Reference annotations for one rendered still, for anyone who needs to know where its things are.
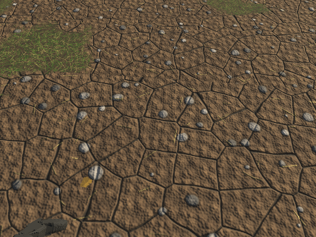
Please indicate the robot left hand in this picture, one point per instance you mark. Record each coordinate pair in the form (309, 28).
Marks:
(41, 228)

